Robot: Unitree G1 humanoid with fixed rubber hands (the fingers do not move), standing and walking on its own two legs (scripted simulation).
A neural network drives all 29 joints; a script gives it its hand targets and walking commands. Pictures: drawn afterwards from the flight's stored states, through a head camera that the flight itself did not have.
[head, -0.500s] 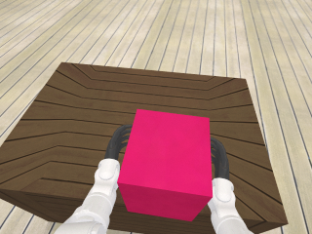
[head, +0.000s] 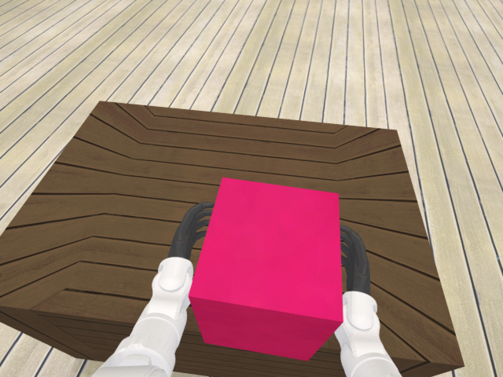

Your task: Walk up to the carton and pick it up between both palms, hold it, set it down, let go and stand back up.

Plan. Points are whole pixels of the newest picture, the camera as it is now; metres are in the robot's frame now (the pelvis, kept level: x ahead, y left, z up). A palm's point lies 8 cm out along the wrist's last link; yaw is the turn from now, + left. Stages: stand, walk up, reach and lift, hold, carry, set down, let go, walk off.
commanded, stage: reach and lift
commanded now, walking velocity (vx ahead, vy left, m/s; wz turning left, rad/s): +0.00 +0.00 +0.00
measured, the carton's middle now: (267, 273) +0.33 -0.02 -0.05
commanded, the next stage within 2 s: none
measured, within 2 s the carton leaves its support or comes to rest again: leaves its support in 0.34 s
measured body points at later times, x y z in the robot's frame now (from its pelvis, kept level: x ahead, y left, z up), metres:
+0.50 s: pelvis +0.01 +0.00 +0.00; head +0.04 +0.01 +0.45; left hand +0.38 +0.10 +0.02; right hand +0.31 -0.19 +0.01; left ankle -0.02 +0.13 -0.74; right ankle +0.02 -0.16 -0.74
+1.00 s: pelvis -0.01 +0.00 +0.00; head +0.00 +0.02 +0.45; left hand +0.37 +0.12 +0.08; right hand +0.33 -0.17 +0.07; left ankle -0.02 +0.13 -0.74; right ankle +0.02 -0.16 -0.74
